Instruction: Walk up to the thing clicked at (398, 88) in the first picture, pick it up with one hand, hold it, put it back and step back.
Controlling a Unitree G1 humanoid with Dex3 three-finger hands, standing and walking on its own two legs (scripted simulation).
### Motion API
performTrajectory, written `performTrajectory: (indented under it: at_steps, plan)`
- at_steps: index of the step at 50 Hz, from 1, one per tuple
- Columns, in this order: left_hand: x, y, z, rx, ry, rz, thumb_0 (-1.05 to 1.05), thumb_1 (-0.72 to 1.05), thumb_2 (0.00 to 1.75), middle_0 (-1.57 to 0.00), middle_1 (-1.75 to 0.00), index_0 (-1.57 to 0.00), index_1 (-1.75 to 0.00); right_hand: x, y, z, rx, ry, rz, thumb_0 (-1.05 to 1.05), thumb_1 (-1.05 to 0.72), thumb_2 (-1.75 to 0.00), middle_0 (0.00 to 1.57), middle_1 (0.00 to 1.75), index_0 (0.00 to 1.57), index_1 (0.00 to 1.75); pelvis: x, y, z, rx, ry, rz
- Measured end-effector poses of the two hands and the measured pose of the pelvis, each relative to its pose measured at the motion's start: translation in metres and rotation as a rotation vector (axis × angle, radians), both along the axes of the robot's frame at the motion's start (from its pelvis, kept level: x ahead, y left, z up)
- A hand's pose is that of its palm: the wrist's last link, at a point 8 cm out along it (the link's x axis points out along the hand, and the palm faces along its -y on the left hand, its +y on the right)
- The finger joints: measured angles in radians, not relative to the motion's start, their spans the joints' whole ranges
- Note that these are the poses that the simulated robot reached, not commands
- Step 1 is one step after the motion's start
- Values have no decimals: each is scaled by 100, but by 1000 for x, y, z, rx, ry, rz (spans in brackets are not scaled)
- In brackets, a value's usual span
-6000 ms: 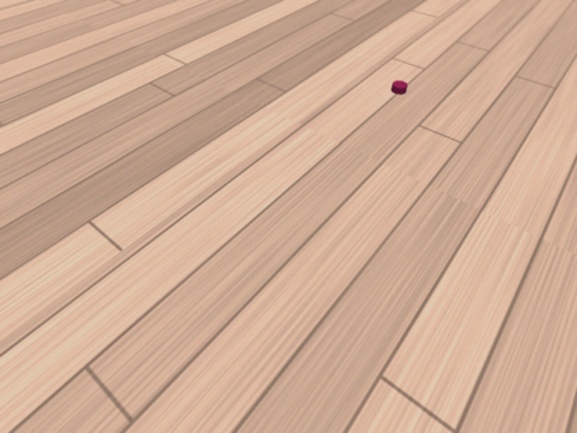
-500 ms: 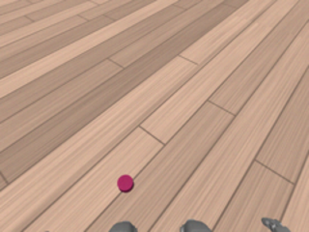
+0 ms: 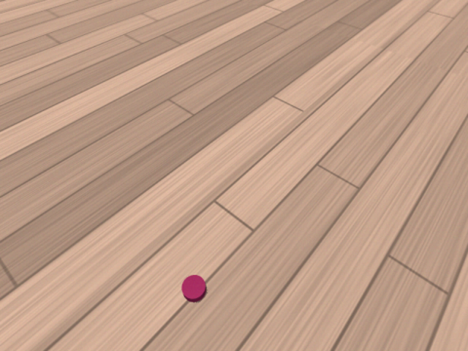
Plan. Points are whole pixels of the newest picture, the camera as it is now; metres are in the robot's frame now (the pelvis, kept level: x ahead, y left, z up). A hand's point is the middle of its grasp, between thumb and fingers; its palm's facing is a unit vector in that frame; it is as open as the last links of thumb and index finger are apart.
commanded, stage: walk up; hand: left
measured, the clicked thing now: (194, 288) +0.47 +0.17 -0.74
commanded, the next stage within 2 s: none
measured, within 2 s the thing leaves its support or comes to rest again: neither
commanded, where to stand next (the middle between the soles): +0.08 +0.02 m, yaw -1 degrees
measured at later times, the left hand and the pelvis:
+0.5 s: hand out of the picture +0.11 +0.25 -0.14, palm faces -0.04 -0.93 -0.38, open 7.4 cm; pelvis +0.02 -0.01 +0.01, yaw -1 degrees
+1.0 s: hand out of the picture +0.12 +0.25 -0.13, palm faces -0.05 -0.93 -0.38, open 7.4 cm; pelvis +0.02 -0.01 +0.01, yaw -1 degrees
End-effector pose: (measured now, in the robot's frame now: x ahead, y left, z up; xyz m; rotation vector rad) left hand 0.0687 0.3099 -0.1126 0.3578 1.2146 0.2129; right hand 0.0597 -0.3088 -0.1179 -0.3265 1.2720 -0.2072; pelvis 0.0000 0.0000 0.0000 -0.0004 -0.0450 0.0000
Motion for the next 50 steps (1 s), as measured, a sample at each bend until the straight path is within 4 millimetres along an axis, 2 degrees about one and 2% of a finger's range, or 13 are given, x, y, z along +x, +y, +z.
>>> performTrajectory:
  at_steps: [11,18,24,39,50]
  plan:
    - [17,-6,6,-11,-11,6,0,90,89,-21,-30,-20,-30,46,4,13,9,-86,9,0,-90,-90,21,30,20,30,9,-2,8,6,-2,-5]
    - [26,-10,11,-9,-16,-1,0,90,89,-21,-30,-20,-30,60,2,17,15,-111,6,0,-90,-90,21,30,20,30,14,-4,12,9,-1,-8]
    - [31,-13,13,-5,-9,-9,0,90,89,-21,-30,-20,-30,57,-1,16,19,-97,-10,0,-90,-90,21,30,20,30,16,-5,13,10,1,-12]
    - [43,-17,15,-7,-11,-27,0,90,89,-21,-30,-20,-30,26,-2,10,26,-22,-48,0,-90,-90,21,30,20,30,20,-6,15,12,0,-18]
    - [51,-20,17,-5,-22,-35,0,90,89,-21,-30,-20,-30,26,-4,9,28,-29,-55,0,-90,-90,21,30,20,30,22,-8,15,14,-2,-21]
